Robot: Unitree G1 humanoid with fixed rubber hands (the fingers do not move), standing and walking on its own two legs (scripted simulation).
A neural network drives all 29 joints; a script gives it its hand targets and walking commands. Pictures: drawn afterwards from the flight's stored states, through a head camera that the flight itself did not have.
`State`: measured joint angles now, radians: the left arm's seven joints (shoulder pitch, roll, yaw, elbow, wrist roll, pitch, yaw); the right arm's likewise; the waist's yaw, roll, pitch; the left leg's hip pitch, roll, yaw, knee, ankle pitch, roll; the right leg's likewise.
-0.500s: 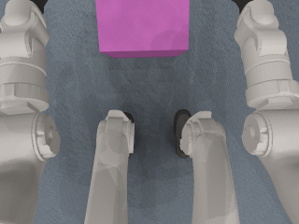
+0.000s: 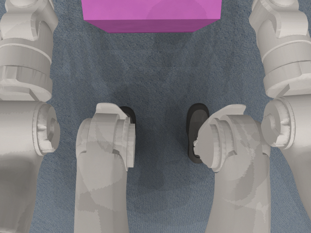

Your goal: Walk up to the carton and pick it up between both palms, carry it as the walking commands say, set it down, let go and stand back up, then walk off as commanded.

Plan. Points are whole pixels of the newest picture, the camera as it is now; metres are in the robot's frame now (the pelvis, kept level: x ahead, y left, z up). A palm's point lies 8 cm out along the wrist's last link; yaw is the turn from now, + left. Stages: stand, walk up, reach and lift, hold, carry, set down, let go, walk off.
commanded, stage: reach and lift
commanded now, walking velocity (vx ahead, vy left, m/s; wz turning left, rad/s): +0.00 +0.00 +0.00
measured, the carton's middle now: out of the picture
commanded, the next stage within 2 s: none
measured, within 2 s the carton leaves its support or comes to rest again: leaves its support in 1.40 s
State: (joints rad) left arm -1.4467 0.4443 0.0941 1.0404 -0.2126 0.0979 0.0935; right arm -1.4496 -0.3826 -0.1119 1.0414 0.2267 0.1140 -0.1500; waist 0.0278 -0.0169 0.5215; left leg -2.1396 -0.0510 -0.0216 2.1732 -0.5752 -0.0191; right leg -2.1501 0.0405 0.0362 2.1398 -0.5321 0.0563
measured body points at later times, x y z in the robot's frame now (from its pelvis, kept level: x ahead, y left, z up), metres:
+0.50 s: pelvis +0.01 -0.01 -0.03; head +0.39 +0.01 +0.20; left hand +0.55 +0.21 -0.23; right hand +0.57 -0.19 -0.22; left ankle +0.12 +0.12 -0.35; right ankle +0.13 -0.13 -0.35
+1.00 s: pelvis +0.00 +0.00 -0.02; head +0.39 +0.01 +0.21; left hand +0.56 +0.19 -0.22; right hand +0.57 -0.14 -0.22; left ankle +0.12 +0.11 -0.35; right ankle +0.13 -0.13 -0.35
